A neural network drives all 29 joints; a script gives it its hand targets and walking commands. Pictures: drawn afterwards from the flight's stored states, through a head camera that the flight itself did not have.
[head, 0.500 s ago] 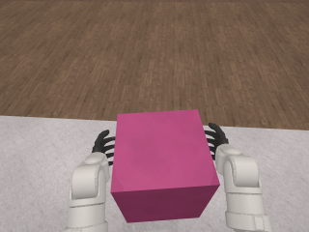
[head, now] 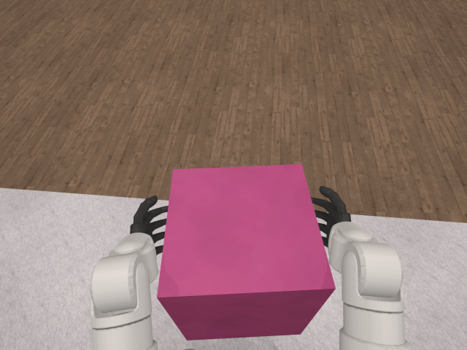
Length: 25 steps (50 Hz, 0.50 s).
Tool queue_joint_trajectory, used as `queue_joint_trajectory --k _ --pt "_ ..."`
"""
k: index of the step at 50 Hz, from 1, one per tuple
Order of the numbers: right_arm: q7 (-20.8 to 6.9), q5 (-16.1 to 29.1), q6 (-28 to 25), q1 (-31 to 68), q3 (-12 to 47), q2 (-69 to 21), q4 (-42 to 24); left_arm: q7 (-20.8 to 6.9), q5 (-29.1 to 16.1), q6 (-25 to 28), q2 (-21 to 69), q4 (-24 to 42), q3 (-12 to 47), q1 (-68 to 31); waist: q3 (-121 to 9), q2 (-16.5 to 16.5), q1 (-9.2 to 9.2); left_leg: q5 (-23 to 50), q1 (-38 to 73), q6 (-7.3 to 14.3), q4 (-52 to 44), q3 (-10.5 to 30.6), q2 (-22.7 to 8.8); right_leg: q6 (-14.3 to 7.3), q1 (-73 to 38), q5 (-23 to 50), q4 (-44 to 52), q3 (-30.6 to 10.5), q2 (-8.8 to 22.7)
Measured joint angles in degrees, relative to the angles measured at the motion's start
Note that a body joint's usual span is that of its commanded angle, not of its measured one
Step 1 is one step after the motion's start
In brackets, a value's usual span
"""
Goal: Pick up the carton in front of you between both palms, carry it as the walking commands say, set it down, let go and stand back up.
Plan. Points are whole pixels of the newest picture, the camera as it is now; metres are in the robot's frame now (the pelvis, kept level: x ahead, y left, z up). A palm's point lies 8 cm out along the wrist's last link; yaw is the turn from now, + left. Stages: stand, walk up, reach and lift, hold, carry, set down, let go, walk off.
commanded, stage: carry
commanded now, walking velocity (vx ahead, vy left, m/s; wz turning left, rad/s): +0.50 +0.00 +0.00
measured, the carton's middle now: (240, 257) +0.27 +0.01 +0.02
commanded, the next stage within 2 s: none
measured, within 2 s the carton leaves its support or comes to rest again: neither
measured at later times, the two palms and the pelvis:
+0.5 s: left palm (174, 118) +0.61 +0.16 +0.07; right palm (302, 117) +0.59 -0.14 +0.08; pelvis +0.34 +0.03 +0.00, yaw -3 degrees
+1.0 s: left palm (197, 25) +0.97 +0.13 +0.15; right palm (295, 23) +0.97 -0.17 +0.14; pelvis +0.67 -0.01 +0.00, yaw -1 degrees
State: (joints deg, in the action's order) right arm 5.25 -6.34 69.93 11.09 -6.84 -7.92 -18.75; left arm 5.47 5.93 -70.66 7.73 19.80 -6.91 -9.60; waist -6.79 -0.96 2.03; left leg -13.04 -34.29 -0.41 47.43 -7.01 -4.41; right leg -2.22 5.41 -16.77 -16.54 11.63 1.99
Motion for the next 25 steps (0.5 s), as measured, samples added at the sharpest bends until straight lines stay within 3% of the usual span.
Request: queue_joint_trajectory --k 5,7,9,11,14,17,25 --pt "-0.17 -0.52 -0.78 -1.54 0.62 0.21 -1.27 -0.29 -0.23 0.95 -0.03 -0.23 0.43 0.23 0.59 0.36 -0.10 7.58 0.67 1.42 -14.72 -3.93 1.19 2.46 -8.49 -5.51 1.73 -0.36 0.63" --pt "-0.21 -0.51 -0.90 -1.76 0.74 0.24 -1.10 -0.35 -0.11 1.00 -0.07 -0.25 0.57 0.54 1.02 0.04 -0.35 8.76 3.69 2.23 -18.59 -6.31 2.43 3.60 -10.64 -9.68 -2.01 -0.60 1.65" --pt "-0.27 -0.59 -1.62 -1.41 1.07 0.17 0.67 -0.44 0.07 1.30 -0.20 -0.87 0.05 0.76 1.50 -1.05 -1.16 8.03 5.75 5.16 -16.91 -7.92 3.44 3.80 -7.96 -11.63 -14.96 -1.11 4.21" --pt "-0.32 -0.74 -2.38 -1.02 1.19 0.13 3.17 -0.55 0.31 1.72 -0.16 -2.36 -0.61 0.97 2.41 -1.05 -2.31 3.73 6.57 6.84 -13.86 -8.37 3.27 3.16 0.99 -10.31 -35.13 -6.01 3.84" --pt "-0.32 -0.47 -2.87 -2.14 1.12 0.24 3.97 -0.62 0.70 2.03 -0.27 -3.27 0.15 1.80 3.94 0.06 -3.27 2.40 11.27 5.92 -18.13 -8.23 3.10 1.35 13.72 -5.83 -50.49 -8.56 2.41" --pt "-0.29 -0.02 -3.72 -3.77 1.02 0.41 2.62 -0.66 0.87 2.99 -0.31 -3.00 1.42 2.55 4.53 0.91 -3.88 2.22 16.42 5.79 -23.74 -7.62 3.07 0.93 22.04 -1.50 -47.37 -7.61 2.91" --pt "-0.39 0.89 -4.65 -5.52 1.59 0.57 -1.14 -0.53 0.97 4.32 -0.42 1.06 3.25 5.06 2.14 1.36 -3.34 -2.39 29.83 3.16 -32.34 -5.79 2.86 2.15 29.21 8.79 -23.73 -3.97 3.67"
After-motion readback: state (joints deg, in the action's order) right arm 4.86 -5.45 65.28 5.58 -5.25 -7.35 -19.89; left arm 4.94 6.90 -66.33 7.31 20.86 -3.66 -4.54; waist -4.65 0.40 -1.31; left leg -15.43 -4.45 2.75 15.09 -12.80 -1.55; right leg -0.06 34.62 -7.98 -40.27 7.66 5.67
